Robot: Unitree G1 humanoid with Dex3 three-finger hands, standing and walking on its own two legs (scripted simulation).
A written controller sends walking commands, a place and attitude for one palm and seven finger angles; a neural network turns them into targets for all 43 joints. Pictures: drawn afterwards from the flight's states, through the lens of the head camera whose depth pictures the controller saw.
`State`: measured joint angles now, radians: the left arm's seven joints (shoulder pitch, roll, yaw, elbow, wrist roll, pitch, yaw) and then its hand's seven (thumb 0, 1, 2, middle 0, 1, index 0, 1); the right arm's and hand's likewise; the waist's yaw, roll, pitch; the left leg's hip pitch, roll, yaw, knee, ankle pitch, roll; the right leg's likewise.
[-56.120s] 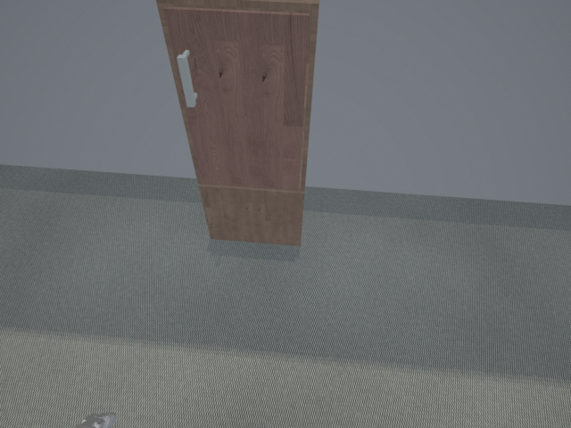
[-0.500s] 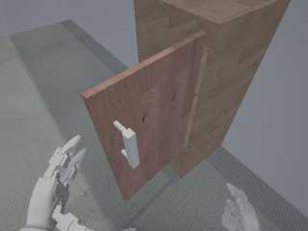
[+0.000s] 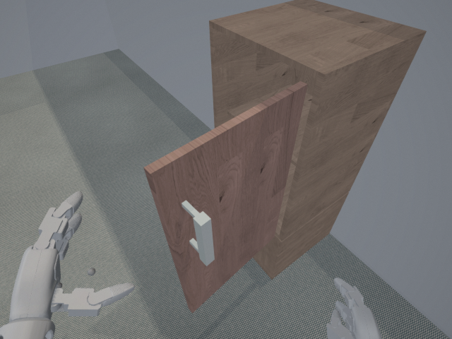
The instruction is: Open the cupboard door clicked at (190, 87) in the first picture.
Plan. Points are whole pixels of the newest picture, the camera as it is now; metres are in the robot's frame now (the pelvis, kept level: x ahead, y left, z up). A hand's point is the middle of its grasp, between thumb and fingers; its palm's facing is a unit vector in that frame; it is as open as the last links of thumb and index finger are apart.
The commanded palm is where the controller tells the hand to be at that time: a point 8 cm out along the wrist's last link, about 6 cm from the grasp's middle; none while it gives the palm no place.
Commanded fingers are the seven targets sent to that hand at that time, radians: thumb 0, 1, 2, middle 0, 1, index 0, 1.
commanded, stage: draw the hand back to the body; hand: left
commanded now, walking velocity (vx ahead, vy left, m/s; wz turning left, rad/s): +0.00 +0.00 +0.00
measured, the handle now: (197, 233) +0.30 +0.09 +0.04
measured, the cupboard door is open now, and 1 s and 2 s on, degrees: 97 97 97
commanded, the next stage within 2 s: step back with the hand held close in 0.78 s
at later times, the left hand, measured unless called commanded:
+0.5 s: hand (51, 217) +0.21 +0.26 +0.19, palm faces +0.47 -0.78 -0.40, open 8.1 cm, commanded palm +0.16 +0.29 +0.19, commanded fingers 0.00 0.90 0.90 -0.20 -0.30 -0.20 -0.30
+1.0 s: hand (55, 222) +0.21 +0.25 +0.18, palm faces +0.45 -0.79 -0.42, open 7.4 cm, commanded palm +0.15 +0.28 +0.19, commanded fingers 0.00 0.90 0.90 -0.20 -0.30 -0.20 -0.30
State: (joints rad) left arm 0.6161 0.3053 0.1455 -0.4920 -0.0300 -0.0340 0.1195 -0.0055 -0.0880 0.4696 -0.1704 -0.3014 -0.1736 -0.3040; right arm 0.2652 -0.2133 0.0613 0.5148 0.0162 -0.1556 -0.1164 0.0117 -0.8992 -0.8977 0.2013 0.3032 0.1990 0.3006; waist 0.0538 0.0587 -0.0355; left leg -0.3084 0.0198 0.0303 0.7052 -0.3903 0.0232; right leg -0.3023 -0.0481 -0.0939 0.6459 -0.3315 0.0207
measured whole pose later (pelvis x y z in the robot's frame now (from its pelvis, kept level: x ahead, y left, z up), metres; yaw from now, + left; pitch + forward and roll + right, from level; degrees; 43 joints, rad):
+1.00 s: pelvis +0.00 -0.02 +0.02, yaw -1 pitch -4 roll -1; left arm 0.44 0.35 0.38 -0.38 -0.05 -0.11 0.11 0.02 0.89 0.89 -0.21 -0.30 -0.21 -0.30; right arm 0.17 -0.22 0.02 0.62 0.00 -0.08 -0.08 0.01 -0.90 -0.90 0.20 0.30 0.20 0.30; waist 0.05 0.07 0.04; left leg -0.11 0.04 0.04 0.43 -0.26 0.00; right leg -0.11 -0.01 -0.09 0.37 -0.20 0.00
